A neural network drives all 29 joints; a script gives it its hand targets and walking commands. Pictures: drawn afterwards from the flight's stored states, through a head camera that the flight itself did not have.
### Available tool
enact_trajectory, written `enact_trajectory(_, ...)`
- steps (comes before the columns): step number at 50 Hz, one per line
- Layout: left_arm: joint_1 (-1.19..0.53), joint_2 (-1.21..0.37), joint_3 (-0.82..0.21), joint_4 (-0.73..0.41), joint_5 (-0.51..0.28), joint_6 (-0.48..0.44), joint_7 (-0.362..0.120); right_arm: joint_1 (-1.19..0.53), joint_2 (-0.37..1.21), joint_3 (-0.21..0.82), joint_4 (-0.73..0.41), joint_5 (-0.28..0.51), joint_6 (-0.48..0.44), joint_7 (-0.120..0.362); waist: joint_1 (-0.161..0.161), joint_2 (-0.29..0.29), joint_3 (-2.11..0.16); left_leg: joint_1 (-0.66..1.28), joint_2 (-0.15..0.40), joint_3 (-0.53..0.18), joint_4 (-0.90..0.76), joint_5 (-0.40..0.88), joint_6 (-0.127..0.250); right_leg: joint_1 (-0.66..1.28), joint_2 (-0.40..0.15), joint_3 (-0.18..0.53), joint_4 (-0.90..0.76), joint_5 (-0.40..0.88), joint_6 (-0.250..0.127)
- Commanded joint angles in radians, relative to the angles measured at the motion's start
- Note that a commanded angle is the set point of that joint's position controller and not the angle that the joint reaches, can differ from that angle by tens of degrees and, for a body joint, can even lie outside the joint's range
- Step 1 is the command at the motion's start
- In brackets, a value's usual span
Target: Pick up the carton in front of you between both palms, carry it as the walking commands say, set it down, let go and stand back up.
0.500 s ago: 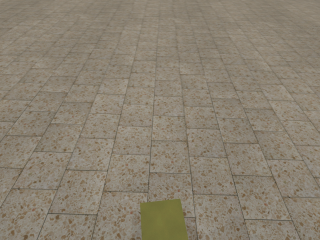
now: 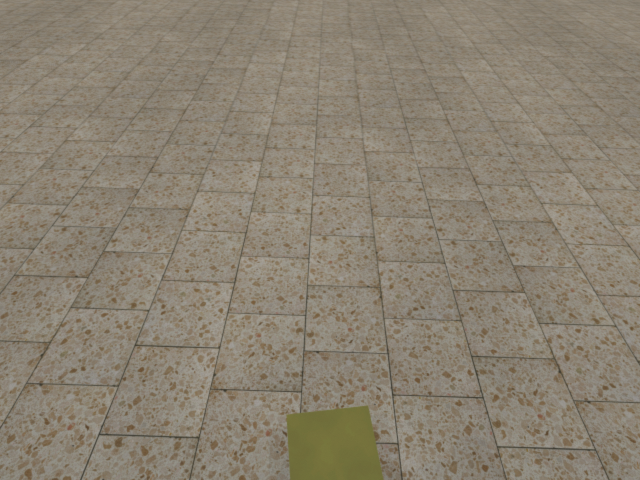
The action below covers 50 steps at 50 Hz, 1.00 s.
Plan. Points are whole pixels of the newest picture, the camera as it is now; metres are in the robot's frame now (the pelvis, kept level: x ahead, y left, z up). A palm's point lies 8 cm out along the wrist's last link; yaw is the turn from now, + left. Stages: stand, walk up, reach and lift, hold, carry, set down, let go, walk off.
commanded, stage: stand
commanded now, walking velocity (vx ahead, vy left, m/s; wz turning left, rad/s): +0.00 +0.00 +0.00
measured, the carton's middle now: (330, 468) +0.34 -0.04 -0.64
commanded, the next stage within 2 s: none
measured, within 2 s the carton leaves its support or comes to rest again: neither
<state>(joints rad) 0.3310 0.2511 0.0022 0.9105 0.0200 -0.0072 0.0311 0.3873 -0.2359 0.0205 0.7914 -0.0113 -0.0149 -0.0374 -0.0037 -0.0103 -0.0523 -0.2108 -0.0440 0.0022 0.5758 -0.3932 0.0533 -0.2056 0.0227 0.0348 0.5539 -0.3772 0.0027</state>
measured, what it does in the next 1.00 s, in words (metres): stands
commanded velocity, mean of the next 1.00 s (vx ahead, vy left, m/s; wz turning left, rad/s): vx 0.00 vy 0.00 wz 0.00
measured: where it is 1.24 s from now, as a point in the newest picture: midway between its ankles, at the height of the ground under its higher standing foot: outside the picture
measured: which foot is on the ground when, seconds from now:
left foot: down 0.00-1.00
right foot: down 0.00-1.00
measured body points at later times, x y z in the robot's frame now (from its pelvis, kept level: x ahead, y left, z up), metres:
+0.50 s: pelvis -0.02 +0.01 +0.01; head -0.03 +0.02 +0.46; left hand -0.05 +0.24 -0.16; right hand -0.05 -0.22 -0.14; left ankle -0.06 +0.09 -0.73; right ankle -0.05 -0.13 -0.73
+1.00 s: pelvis -0.04 +0.03 +0.01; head -0.05 +0.04 +0.46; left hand -0.09 +0.23 -0.16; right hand -0.09 -0.19 -0.15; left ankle -0.06 +0.09 -0.73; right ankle -0.05 -0.13 -0.73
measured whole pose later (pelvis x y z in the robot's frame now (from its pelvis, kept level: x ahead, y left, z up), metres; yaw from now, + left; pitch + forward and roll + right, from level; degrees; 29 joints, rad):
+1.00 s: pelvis -0.04 +0.03 +0.01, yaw +0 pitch -2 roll -1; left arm 0.35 0.13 -0.03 1.22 0.01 0.02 0.05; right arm 0.41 -0.12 0.03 1.10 -0.01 -0.02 -0.04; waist -0.01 -0.02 0.00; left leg -0.16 -0.08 0.02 0.48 -0.29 0.09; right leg -0.16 -0.02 0.05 0.46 -0.27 0.05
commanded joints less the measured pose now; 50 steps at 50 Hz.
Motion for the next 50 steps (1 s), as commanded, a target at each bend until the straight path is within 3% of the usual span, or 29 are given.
enact_trajectory(1, 0.057, 0.088, 0.017, 0.006, -0.001, 0.0, 0.004, 0.071, -0.103, -0.024, -0.005, 0.0, -0.005, -0.004, 0.0, 0.022, 0.06, 0.001, 0.132, -0.115, -0.082, 0.492, 0.003, 0.004, -0.087, 0.07, -0.054, 0.351, -0.025)
enact_trajectory(23, 0.079, 0.002, -0.02, 0.224, -0.004, 0.024, 0.01, 0.111, -0.021, 0.004, 0.213, 0.0, -0.001, -0.01, 0.0, 0.02, 0.148, -0.007, 0.126, -0.126, -0.166, 0.33, 0.015, 0.019, -0.093, 0.066, -0.121, 0.256, -0.016)
enact_trajectory(50, 0.102, -0.061, -0.027, 0.312, -0.006, 0.022, 0.017, 0.105, 0.032, 0.001, 0.31, -0.001, -0.006, -0.008, 0.0, 0.021, 0.171, -0.021, 0.123, -0.149, -0.243, 0.202, 0.018, -0.009, -0.094, 0.053, -0.137, 0.218, -0.002)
